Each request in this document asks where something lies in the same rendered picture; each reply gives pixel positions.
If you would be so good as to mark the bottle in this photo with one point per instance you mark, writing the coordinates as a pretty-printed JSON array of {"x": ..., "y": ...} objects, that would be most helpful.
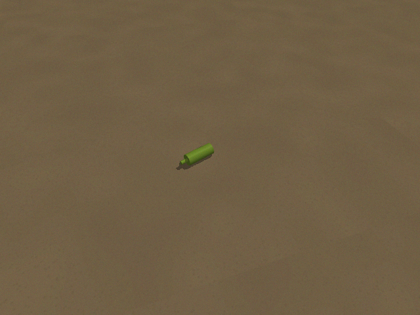
[{"x": 198, "y": 154}]

